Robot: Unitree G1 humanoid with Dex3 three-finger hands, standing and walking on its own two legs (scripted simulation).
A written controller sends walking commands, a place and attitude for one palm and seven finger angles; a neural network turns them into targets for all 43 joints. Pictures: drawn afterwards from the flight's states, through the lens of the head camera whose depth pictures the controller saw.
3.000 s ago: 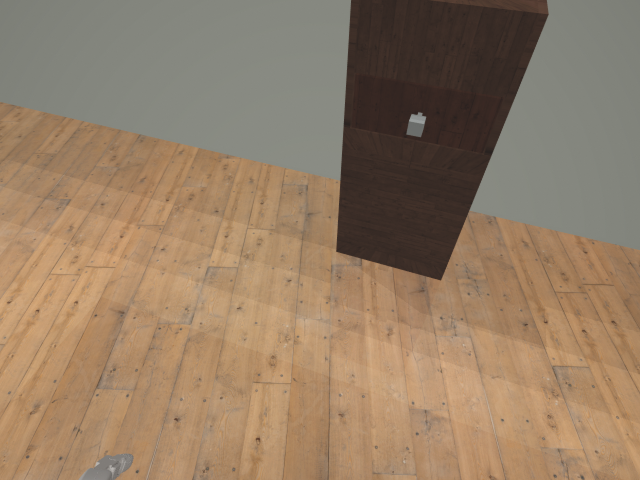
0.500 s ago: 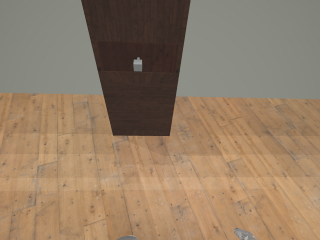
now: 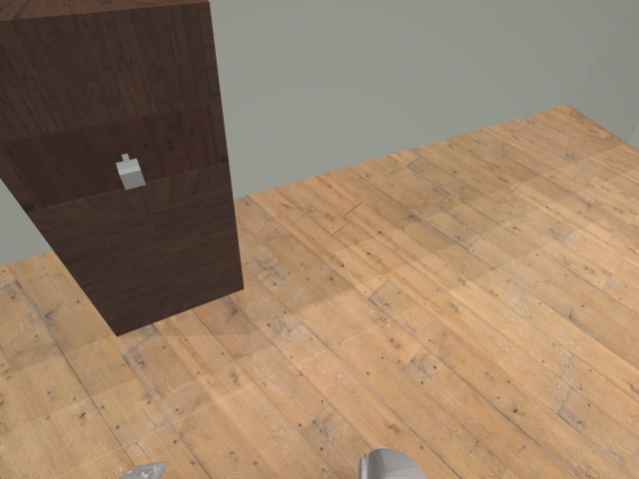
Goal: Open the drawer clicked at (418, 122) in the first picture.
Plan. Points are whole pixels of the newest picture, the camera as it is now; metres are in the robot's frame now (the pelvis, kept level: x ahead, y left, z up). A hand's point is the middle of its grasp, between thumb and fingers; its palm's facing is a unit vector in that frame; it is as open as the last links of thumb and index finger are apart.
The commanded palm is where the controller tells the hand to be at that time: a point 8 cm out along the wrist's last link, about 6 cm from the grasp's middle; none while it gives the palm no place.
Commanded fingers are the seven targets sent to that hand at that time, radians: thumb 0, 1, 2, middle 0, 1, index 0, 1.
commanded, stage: turn to face it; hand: left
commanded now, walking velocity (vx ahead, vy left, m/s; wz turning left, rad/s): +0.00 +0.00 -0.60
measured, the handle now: (129, 168) +0.69 +0.40 -0.09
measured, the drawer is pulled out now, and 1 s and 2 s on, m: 0.00 0.00 0.00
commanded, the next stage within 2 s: take the last steps up to it in 1.12 s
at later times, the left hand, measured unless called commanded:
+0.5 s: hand out of the picture +0.12 +0.19 -0.19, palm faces +0.10 -0.98 -0.17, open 7.3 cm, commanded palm none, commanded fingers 0.00 0.90 0.90 -0.20 -0.30 -0.20 -0.30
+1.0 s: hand out of the picture +0.03 +0.23 -0.16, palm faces +0.32 -0.92 -0.25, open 7.4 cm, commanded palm none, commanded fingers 0.00 0.90 0.90 -0.20 -0.30 -0.20 -0.30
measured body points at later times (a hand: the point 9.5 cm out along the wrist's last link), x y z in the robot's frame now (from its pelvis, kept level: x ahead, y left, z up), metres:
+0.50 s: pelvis +0.02 +0.01 -0.02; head +0.03 +0.03 +0.43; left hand +0.11 +0.24 -0.17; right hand +0.05 -0.23 -0.16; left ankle +0.02 +0.11 -0.73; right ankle +0.03 -0.14 -0.74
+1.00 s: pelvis +0.00 +0.01 +0.00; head +0.02 +0.02 +0.45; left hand +0.01 +0.28 -0.14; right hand +0.11 -0.21 -0.14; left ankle +0.03 +0.11 -0.74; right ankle +0.03 -0.13 -0.70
